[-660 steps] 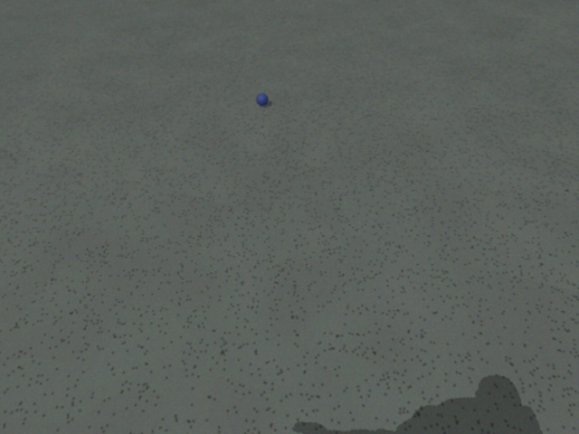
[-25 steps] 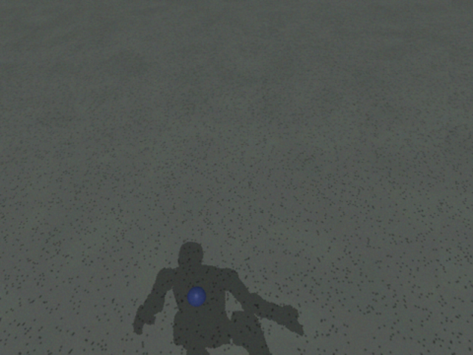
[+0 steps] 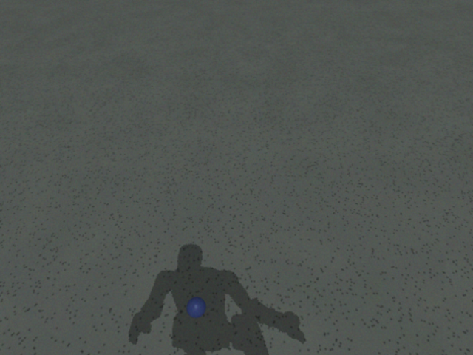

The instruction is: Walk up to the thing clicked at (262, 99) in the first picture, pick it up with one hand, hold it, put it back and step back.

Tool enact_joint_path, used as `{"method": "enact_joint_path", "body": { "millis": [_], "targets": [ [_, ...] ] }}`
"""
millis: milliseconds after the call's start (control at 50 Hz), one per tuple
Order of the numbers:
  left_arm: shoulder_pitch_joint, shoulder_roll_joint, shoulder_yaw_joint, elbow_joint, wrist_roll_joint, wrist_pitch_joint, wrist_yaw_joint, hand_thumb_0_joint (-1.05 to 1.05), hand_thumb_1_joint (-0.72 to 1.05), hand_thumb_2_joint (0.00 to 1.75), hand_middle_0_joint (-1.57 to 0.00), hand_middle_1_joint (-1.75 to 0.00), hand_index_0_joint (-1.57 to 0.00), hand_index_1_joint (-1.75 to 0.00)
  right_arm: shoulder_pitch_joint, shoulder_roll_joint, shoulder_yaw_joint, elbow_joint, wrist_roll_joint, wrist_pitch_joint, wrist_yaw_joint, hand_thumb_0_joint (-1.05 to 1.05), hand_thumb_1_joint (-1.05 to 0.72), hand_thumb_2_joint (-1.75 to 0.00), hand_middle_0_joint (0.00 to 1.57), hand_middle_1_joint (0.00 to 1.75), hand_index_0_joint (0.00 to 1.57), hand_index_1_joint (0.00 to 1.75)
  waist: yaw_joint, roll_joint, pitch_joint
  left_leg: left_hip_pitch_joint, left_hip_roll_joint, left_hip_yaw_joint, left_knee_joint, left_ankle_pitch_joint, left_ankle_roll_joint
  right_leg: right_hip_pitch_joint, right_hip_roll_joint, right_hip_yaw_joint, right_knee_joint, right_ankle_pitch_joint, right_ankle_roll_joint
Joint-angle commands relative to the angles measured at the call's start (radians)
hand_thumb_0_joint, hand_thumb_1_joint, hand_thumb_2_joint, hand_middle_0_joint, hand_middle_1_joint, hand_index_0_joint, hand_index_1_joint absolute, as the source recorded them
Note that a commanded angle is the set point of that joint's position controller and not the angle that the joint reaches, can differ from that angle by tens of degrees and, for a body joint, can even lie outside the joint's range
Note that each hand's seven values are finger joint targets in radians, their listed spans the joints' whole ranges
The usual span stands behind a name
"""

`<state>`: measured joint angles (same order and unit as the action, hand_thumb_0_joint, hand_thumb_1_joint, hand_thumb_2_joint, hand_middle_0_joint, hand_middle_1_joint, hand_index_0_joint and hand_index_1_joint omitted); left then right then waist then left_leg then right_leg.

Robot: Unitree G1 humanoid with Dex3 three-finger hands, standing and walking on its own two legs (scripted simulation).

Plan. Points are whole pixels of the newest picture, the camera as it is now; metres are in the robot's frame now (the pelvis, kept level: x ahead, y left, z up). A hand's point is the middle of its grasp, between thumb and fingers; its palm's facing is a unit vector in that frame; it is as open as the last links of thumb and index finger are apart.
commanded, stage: walk up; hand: left
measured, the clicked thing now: (196, 307) +0.45 +0.21 -0.74
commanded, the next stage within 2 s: stand in 1.90 s
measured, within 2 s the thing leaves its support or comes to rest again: neither
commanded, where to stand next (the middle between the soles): +0.06 -0.01 m, yaw -2 degrees
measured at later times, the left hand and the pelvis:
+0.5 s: hand out of the picture +0.10 +0.27 -0.17, palm faces -0.05 -0.93 -0.37, open 7.4 cm; pelvis +0.03 +0.01 -0.01, yaw -2 degrees
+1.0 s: hand out of the picture +0.14 +0.25 -0.15, palm faces -0.06 -0.94 -0.35, open 7.4 cm; pelvis +0.03 +0.00 +0.00, yaw -2 degrees
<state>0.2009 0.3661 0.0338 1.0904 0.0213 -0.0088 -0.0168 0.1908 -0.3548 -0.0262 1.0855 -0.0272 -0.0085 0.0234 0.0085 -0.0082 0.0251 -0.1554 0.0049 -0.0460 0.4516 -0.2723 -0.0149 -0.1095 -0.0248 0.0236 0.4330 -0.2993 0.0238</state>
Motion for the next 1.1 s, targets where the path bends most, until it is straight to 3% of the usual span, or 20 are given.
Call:
{"method": "enact_joint_path", "body": {
  "millis": [0, 140, 220, 260, 280, 320, 380, 420, 440, 460, 480, 500, 540, 640, 700, 740, 780, 860, 920, 1080],
  "targets": [
    [-0.048, 0.204, 0.04, -0.091, -0.017, -0.033, 0.026, 0.0, 0.9, 0.9, -0.2, -0.3, -0.2, -0.3, -0.026, -0.23, -0.052, -0.092, 0.011, -0.034, -0.024, 0.0, -0.9, -0.9, 0.2, 0.3, 0.2, 0.3, -0.004, 0.047, -0.084, 0.088, 0.102, -0.061, -0.018, 0.496, 0.091, 0.018, -0.049, 0.013, 0.018, 0.409, -0.062],
    [-0.051, 0.195, 0.032, -0.121, -0.016, -0.022, 0.033, 0.0, 0.9, 0.9, -0.2, -0.3, -0.2, -0.3, -0.021, -0.247, -0.073, -0.129, 0.021, -0.01, -0.034, 0.0, -0.9, -0.9, 0.2, 0.3, 0.2, 0.3, -0.016, 0.084, -0.072, 0.134, 0.14, -0.096, 0.016, 0.473, 0.134, -0.064, -0.015, -0.017, 0.107, 0.296, -0.07],
    [0.01, 0.219, 0.045, -0.11, -0.015, -0.028, 0.039, 0.0, 0.9, 0.9, -0.2, -0.3, -0.2, -0.3, -0.066, -0.225, -0.068, -0.159, 0.025, -0.005, -0.035, 0.0, -0.9, -0.9, 0.2, 0.3, 0.2, 0.3, 0.017, 0.021, -0.054, -0.019, 0.089, -0.026, 0.12, 0.443, 0.108, 0.075, -0.056, 0.035, 0.072, 0.433, -0.094],
    [0.081, 0.28, 0.063, -0.097, -0.018, -0.031, 0.046, 0.0, 0.9, 0.9, -0.2, -0.3, -0.2, -0.3, -0.125, -0.18, -0.054, -0.189, 0.023, -0.003, -0.034, 0.0, -0.9, -0.9, 0.2, 0.3, 0.2, 0.3, 0.063, -0.095, -0.033, -0.212, -0.009, 0.076, 0.291, 0.225, 0.055, 0.21, -0.187, 0.189, 0.0, 0.573, -0.179],
    [0.094, 0.289, 0.068, -0.099, -0.015, -0.033, 0.048, 0.0, 0.9, 0.9, -0.2, -0.3, -0.2, -0.3, -0.152, -0.158, -0.049, -0.198, 0.013, 0.003, -0.034, 0.0, -0.9, -0.9, 0.2, 0.3, 0.2, 0.3, 0.077, -0.163, 0.022, -0.322, -0.035, 0.09, 0.37, -0.217, 0.046, 0.23, -0.284, 0.278, -0.039, 0.703, -0.249],
    [0.079, 0.286, 0.068, -0.124, 0.0, -0.035, 0.048, 0.0, 0.9, 0.9, -0.2, -0.3, -0.2, -0.3, -0.175, -0.17, -0.052, -0.214, 0.005, 0.0, -0.03, 0.0, -0.9, -0.9, 0.2, 0.3, 0.2, 0.3, 0.068, -0.126, 0.084, -0.36, 0.016, 0.03, 0.335, -0.367, 0.054, 0.181, -0.317, 0.293, -0.053, 0.738, -0.289],
    [-0.038, 0.256, 0.052, -0.172, 0.001, -0.032, 0.049, 0.0, 0.9, 0.9, -0.2, -0.3, -0.2, -0.3, -0.098, -0.169, -0.058, -0.189, 0.015, -0.014, -0.014, 0.0, -0.9, -0.9, 0.2, 0.3, 0.2, 0.3, 0.003, -0.153, 0.062, -0.188, 0.024, 0.051, 0.132, -0.158, 0.059, 0.107, -0.2, 0.143, 0.02, 0.716, -0.187],
    [-0.136, 0.23, 0.041, -0.204, -0.016, -0.025, 0.046, 0.0, 0.9, 0.9, -0.2, -0.3, -0.2, -0.3, 0.054, -0.206, -0.084, -0.125, 0.012, -0.02, -0.021, 0.0, -0.9, -0.9, 0.2, 0.3, 0.2, 0.3, -0.096, -0.069, -0.065, 0.137, 0.054, 0.02, -0.108, 0.35, 0.071, -0.043, -0.099, 0.013, 0.201, 0.592, -0.079],
    [-0.157, 0.177, 0.029, -0.224, -0.036, -0.02, 0.042, 0.0, 0.9, 0.9, -0.2, -0.3, -0.2, -0.3, 0.111, -0.272, -0.108, -0.106, 0.008, -0.022, -0.03, 0.0, -0.9, -0.9, 0.2, 0.3, 0.2, 0.3, -0.125, 0.095, -0.124, 0.277, 0.19, -0.162, -0.135, 0.575, 0.123, -0.182, 0.026, -0.015, 0.405, 0.303, -0.023],
    [-0.111, 0.153, 0.024, -0.21, -0.042, -0.003, 0.046, 0.0, 0.9, 0.9, -0.2, -0.3, -0.2, -0.3, 0.081, -0.273, -0.099, -0.125, 0.009, -0.027, -0.038, 0.0, -0.9, -0.9, 0.2, 0.3, 0.2, 0.3, -0.081, 0.116, -0.131, 0.292, 0.287, -0.285, -0.152, 0.598, 0.181, -0.245, 0.093, 0.034, 0.433, -0.231, -0.029],
    [-0.048, 0.191, 0.03, -0.183, -0.043, 0.017, 0.05, 0.0, 0.9, 0.9, -0.2, -0.3, -0.2, -0.3, 0.012, -0.273, -0.097, -0.143, 0.009, -0.028, -0.04, 0.0, -0.9, -0.9, 0.2, 0.3, 0.2, 0.3, -0.046, 0.073, -0.116, 0.136, 0.315, -0.282, -0.148, 0.324, 0.232, -0.171, 0.036, 0.11, 0.459, -0.285, -0.046],
    [-0.009, 0.189, 0.027, -0.162, -0.045, 0.022, 0.045, 0.0, 0.9, 0.9, -0.2, -0.3, -0.2, -0.3, -0.063, -0.268, -0.09, -0.159, 0.012, -0.026, -0.038, 0.0, -0.9, -0.9, 0.2, 0.3, 0.2, 0.3, -0.012, 0.127, -0.06, 0.007, 0.326, -0.263, -0.163, 0.238, 0.249, -0.129, 0.012, 0.086, 0.476, -0.321, -0.05],
    [0.001, 0.183, 0.029, -0.129, -0.039, 0.02, 0.033, 0.0, 0.9, 0.9, -0.2, -0.3, -0.2, -0.3, -0.178, -0.226, -0.072, -0.182, 0.0, -0.02, -0.036, 0.0, -0.9, -0.9, 0.2, 0.3, 0.2, 0.3, 0.024, 0.161, 0.01, -0.031, 0.269, -0.155, -0.184, 0.15, 0.206, -0.132, -0.011, 0.087, 0.36, -0.291, -0.055],
    [0.021, 0.174, 0.042, -0.095, -0.025, 0.007, 0.034, 0.0, 0.9, 0.9, -0.2, -0.3, -0.2, -0.3, -0.132, -0.234, -0.066, -0.163, 0.02, -0.014, -0.038, 0.0, -0.9, -0.9, 0.2, 0.3, 0.2, 0.3, 0.019, 0.171, -0.042, 0.047, 0.212, -0.058, -0.017, 0.514, 0.16, -0.055, 0.005, -0.007, 0.07, -0.035, -0.041],
    [0.032, 0.225, 0.056, -0.083, -0.008, 0.003, 0.037, 0.0, 0.9, 0.9, -0.2, -0.3, -0.2, -0.3, -0.151, -0.204, -0.063, -0.179, 0.048, 0.01, -0.037, 0.0, -0.9, -0.9, 0.2, 0.3, 0.2, 0.3, 0.016, 0.027, -0.056, -0.043, 0.122, -0.002, 0.076, 0.281, 0.088, 0.013, -0.06, 0.077, -0.036, 0.303, -0.076],
    [-0.087, 0.294, 0.059, -0.13, -0.008, 0.002, 0.03, 0.0, 0.9, 0.9, -0.2, -0.3, -0.2, -0.3, -0.119, -0.163, -0.055, -0.162, 0.052, 0.029, -0.034, 0.0, -0.9, -0.9, 0.2, 0.3, 0.2, 0.3, -0.008, -0.135, 0.013, 0.015, -0.021, 0.053, 0.181, -0.132, 0.028, -0.216, -0.245, 0.284, -0.142, 0.216, -0.198],
    [-0.156, 0.255, 0.049, -0.161, -0.007, 0.004, 0.026, 0.0, 0.9, 0.9, -0.2, -0.3, -0.2, -0.3, -0.057, -0.17, -0.059, -0.129, 0.038, 0.026, -0.031, 0.0, -0.9, -0.9, 0.2, 0.3, 0.2, 0.3, -0.043, -0.14, 0.04, 0.076, -0.005, 0.013, 0.147, -0.161, 0.03, -0.28, -0.25, 0.273, -0.123, 0.23, -0.207],
    [-0.125, 0.204, 0.045, -0.151, -0.021, 0.002, 0.026, 0.0, 0.9, 0.9, -0.2, -0.3, -0.2, -0.3, -0.062, -0.201, -0.057, -0.115, 0.039, -0.001, -0.033, 0.0, -0.9, -0.9, 0.2, 0.3, 0.2, 0.3, -0.022, -0.106, -0.081, 0.092, 0.091, -0.038, -0.02, 0.336, 0.057, -0.086, -0.109, 0.109, 0.007, 0.406, -0.088],
    [-0.108, 0.202, 0.042, -0.136, -0.018, 0.01, 0.022, 0.0, 0.9, 0.9, -0.2, -0.3, -0.2, -0.3, -0.113, -0.219, -0.05, -0.117, 0.032, -0.003, -0.027, 0.0, -0.9, -0.9, 0.2, 0.3, 0.2, 0.3, -0.001, -0.066, -0.07, 0.013, 0.118, -0.069, -0.033, 0.248, 0.074, -0.046, -0.088, 0.099, -0.046, 0.19, -0.074],
    [-0.127, 0.192, 0.037, -0.107, -0.021, 0.013, 0.015, 0.0, 0.9, 0.9, -0.2, -0.3, -0.2, -0.3, -0.14, -0.224, -0.038, -0.09, 0.025, -0.011, -0.024, 0.0, -0.9, -0.9, 0.2, 0.3, 0.2, 0.3, 0.008, 0.073, -0.047, -0.065, 0.142, -0.102, -0.151, 0.135, 0.071, 0.006, -0.062, 0.071, -0.033, 0.163, -0.071]
  ]
}}
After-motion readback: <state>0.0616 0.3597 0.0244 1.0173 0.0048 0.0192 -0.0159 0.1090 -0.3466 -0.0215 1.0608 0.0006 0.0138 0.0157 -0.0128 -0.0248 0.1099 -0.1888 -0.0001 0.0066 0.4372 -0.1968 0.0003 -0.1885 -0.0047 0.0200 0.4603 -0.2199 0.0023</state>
